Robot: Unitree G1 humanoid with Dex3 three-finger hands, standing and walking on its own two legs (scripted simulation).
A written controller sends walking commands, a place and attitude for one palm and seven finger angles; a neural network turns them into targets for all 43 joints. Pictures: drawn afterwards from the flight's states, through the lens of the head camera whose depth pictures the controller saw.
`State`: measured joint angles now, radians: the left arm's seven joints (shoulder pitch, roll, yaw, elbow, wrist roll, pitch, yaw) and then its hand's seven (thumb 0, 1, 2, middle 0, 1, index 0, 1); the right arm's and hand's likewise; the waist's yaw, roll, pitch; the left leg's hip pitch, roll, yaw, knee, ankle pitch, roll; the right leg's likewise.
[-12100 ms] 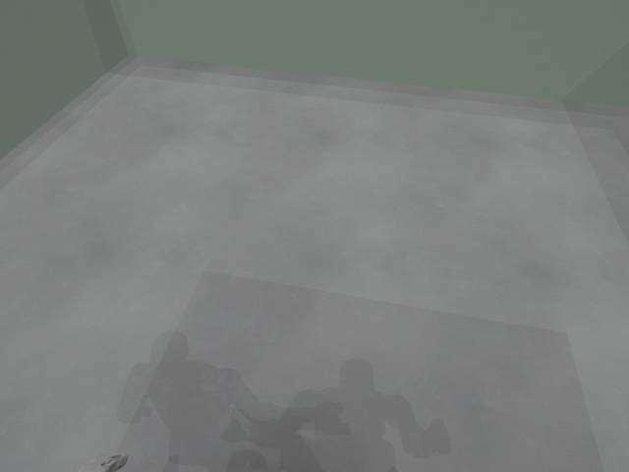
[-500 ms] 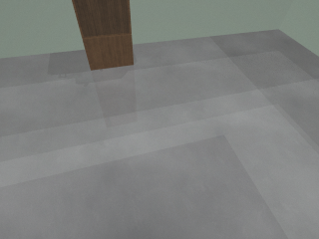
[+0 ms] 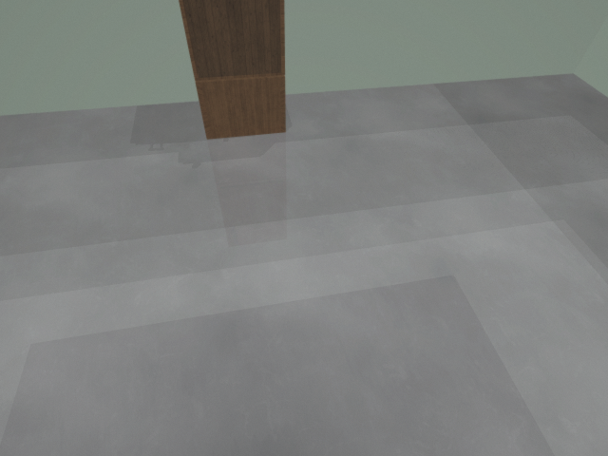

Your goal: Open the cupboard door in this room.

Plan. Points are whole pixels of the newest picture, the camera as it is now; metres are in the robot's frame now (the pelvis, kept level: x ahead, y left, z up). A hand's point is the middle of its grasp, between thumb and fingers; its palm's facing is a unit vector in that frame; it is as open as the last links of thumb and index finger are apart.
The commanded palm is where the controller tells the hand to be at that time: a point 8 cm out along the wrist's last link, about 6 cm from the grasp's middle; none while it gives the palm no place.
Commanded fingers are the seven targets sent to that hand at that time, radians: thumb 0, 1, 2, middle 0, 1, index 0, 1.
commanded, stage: stand and wait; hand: left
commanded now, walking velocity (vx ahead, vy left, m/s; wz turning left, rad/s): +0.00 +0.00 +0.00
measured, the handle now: out of the picture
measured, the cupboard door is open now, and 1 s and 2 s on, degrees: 0 0 0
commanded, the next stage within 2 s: turn or walk to find it in 0.02 s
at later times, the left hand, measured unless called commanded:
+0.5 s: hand out of the picture +0.02 +0.20 -0.18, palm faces +0.09 -0.97 -0.23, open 7.3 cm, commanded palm none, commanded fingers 0.00 0.90 0.90 -0.20 -0.30 -0.20 -0.30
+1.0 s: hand out of the picture +0.01 +0.20 -0.17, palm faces +0.19 -0.95 -0.24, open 7.3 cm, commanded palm none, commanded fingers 0.00 0.90 0.90 -0.20 -0.30 -0.20 -0.30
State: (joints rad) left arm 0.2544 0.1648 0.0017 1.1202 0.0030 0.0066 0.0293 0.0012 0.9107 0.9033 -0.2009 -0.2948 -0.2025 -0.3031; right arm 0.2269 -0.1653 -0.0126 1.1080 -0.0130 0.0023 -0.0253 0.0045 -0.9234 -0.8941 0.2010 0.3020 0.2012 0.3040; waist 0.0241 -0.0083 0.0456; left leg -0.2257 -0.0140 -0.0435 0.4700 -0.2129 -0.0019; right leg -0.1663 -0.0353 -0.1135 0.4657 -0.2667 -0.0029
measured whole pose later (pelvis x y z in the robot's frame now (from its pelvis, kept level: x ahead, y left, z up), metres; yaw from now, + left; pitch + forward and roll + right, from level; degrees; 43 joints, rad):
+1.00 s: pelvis -0.01 -0.01 +0.00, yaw +11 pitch +1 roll +0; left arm 0.17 0.21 0.03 1.02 0.01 0.03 0.02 0.00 0.91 0.90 -0.20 -0.29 -0.20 -0.30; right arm 0.22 -0.18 -0.04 1.03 -0.03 0.01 -0.02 0.00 -0.91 -0.89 0.20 0.30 0.20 0.30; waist -0.01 0.00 0.07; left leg -0.33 -0.04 -0.06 0.46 -0.15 0.02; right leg -0.34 -0.02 -0.03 0.87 -0.52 0.03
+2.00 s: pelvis -0.01 -0.08 +0.00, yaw +31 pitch -1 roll +2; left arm 0.18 0.18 0.02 0.91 0.02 0.00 0.02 0.00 0.91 0.90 -0.20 -0.29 -0.20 -0.30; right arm 0.19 -0.25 -0.09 0.98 -0.02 0.07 0.01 0.00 -0.91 -0.89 0.20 0.30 0.20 0.30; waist -0.01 0.05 0.07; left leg -0.46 -0.04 -0.05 1.03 -0.43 -0.03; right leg -0.25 -0.07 -0.11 0.57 -0.31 -0.03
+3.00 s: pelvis -0.02 -0.07 +0.00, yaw +46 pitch -1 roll +0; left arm 0.22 0.16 0.01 1.09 0.00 0.00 0.03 0.00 0.93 0.90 -0.20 -0.30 -0.21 -0.30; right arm 0.26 -0.19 -0.03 1.13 -0.01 0.02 -0.03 0.00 -0.92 -0.89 0.20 0.30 0.20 0.30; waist 0.00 0.01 0.05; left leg -0.18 0.03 -0.01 0.50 -0.28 -0.04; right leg -0.21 -0.02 -0.10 0.53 -0.30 -0.02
